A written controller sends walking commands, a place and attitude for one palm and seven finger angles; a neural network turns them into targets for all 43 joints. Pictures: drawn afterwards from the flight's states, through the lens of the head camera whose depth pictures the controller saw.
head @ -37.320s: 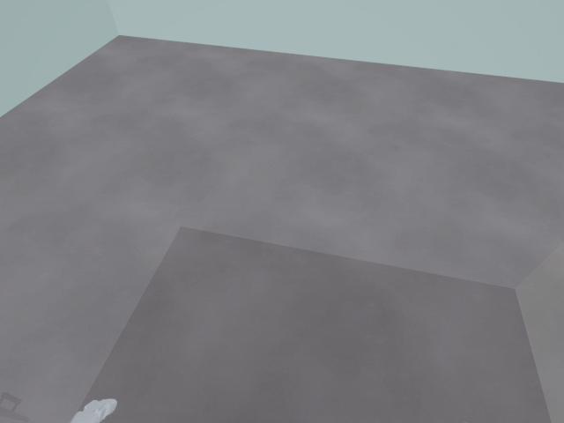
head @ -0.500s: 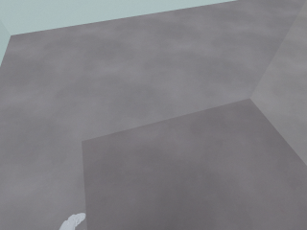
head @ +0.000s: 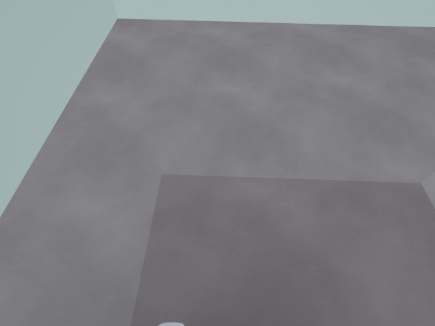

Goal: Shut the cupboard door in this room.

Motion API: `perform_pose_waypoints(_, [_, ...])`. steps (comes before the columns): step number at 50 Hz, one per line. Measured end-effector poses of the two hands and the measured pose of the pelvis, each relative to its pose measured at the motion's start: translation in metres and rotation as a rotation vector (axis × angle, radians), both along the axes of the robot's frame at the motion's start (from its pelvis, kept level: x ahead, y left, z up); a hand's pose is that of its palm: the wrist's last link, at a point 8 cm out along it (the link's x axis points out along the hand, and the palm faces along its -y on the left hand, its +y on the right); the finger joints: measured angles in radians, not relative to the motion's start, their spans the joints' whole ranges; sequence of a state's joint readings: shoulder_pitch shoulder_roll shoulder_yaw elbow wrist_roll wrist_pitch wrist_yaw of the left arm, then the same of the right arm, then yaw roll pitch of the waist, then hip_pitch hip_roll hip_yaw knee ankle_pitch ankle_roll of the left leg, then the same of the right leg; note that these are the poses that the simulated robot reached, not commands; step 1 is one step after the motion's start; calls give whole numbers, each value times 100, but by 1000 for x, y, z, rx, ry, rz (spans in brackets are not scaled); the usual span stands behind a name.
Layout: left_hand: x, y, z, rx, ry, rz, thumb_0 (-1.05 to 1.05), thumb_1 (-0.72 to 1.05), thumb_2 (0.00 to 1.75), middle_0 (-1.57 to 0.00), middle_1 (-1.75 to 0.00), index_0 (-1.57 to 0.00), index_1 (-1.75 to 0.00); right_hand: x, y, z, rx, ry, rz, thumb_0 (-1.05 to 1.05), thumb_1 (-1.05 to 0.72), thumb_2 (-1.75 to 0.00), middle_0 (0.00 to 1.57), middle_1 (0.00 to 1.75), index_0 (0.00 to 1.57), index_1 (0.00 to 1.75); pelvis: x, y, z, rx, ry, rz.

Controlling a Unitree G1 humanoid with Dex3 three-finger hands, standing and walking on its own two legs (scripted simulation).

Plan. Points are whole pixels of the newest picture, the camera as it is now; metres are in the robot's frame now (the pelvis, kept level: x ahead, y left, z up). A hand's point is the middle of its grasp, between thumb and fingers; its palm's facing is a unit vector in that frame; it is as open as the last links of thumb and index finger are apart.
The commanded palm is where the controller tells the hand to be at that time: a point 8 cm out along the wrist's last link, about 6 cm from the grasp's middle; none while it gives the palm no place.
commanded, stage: turn or walk to find it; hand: left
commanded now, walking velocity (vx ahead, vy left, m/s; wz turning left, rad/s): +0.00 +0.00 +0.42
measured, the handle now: out of the picture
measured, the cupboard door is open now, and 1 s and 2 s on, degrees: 93 92 92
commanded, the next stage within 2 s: none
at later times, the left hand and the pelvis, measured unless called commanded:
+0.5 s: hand out of the picture +0.07 +0.22 -0.15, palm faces +0.19 -0.95 -0.25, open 7.4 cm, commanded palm none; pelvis -0.01 +0.00 +0.00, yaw +10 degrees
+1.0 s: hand out of the picture -0.09 +0.19 -0.17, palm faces +0.46 -0.86 -0.24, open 7.4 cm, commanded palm none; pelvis -0.03 +0.00 +0.00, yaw +25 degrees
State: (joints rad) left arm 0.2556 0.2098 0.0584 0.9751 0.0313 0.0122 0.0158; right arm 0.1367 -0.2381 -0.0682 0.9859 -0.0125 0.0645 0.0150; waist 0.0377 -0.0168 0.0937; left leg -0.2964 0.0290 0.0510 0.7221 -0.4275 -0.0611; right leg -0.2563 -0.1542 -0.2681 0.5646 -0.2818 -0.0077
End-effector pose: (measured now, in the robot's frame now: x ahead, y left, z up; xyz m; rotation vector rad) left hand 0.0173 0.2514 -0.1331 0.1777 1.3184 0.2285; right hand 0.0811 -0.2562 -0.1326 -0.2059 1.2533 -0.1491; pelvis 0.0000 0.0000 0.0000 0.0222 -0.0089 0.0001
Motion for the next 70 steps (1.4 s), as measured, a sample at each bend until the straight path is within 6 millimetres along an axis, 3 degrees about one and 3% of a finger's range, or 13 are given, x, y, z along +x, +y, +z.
perform_pose_waypoints(3, [-24, 22, -17, -12, 40, 53, 1, 91, 90, -20, -30, -20, -30, 23, 19, 4, -25, -71, 55, 1, -91, -90, 19, 30, 19, 30, -3, 15, -9, -16, 0, 30])
perform_pose_waypoints(6, [-35, 32, -19, -31, 71, 71, 1, 91, 90, -20, -30, -20, -29, 33, 36, 15, -31, -105, 90, 1, -91, -90, 19, 30, 20, 30, -5, 23, -5, -23, -8, 39])
perform_pose_waypoints(14, [-14, 27, -8, -76, -20, 98, 1, 91, 90, -20, -30, -19, -29, 27, 60, 23, -16, -82, 127, 1, -91, -90, 20, 30, 20, 30, -8, 31, 8, -43, 1, 98])
perform_pose_waypoints(20, [11, 22, 2, -39, -85, 92, 1, 91, 90, -20, -30, -20, -29, 4, 54, 10, 18, -23, 110, 1, -90, -90, 20, 30, 20, 30, -9, 21, 7, -31, 8, 136])
perform_pose_waypoints(25, [31, 9, 13, 15, -152, 87, 1, 91, 90, -20, -30, -20, -29, -18, 32, -12, 51, 56, 99, 1, -90, -90, 20, 30, 20, 30, -10, 1, 1, -11, 17, 178])
perform_pose_waypoints(28, [31, -2, 19, 54, -188, 91, 1, 91, 90, -20, -30, -20, -30, -25, 16, -27, 69, 96, 104, 1, -91, -90, 20, 30, 20, 30, -11, -12, -5, -12, 9, 209])
perform_pose_waypoints(34, [0, -21, 32, 72, -170, 167, 1, 91, 90, -20, -30, -20, -30, -18, -4, -24, 67, 136, 159, 1, -91, -90, 20, 30, 20, 30, -13, -25, 4, 19, -2, 274])
perform_pose_waypoints(41, [-49, -35, 23, 35, -103, 267, 1, 90, 90, -20, -30, -20, -30, 7, -6, -13, 33, 133, 248, 1, -91, -90, 19, 30, 20, 30, -15, -27, 8, 27, 5, 341])
perform_pose_waypoints(46, [-96, -33, 10, 4, -40, 355, 1, 91, 90, -21, -30, -20, -30, 40, 17, -6, 3, 88, 346, 1, -91, -90, 19, 30, 19, 30, -22, -18, 5, 15, 10, 389])
perform_pose_waypoints(54, [-169, -8, -21, -40, 69, 484, 1, 91, 90, -20, -30, -20, -30, 85, 87, 11, -17, -88, 492, 1, -91, -90, 19, 30, 20, 30, -38, 11, -7, -17, -3, 450])
perform_pose_waypoints(57, [-174, 1, -15, -45, 70, 505, 1, 91, 90, -20, -30, -20, -29, 86, 103, 21, -17, -112, 517, 1, -91, -90, 20, 30, 20, 30, -40, 17, 0, -39, -7, 475])
perform_pose_waypoints(62, [-160, 14, -4, -26, -12, 520, 1, 91, 90, -20, -30, -19, -29, 79, 117, 23, -3, -92, 550, 1, -91, -90, 20, 30, 20, 30, -43, 21, 8, -50, -8, 515])
perform_pose_waypoints(70, [-122, 16, 8, 20, -109, 511, 1, 91, 90, -20, -30, -19, -29, 59, 100, 5, 26, 2, 546, 1, -90, -90, 20, 30, 20, 30, -39, 8, 6, -35, 4, 574])
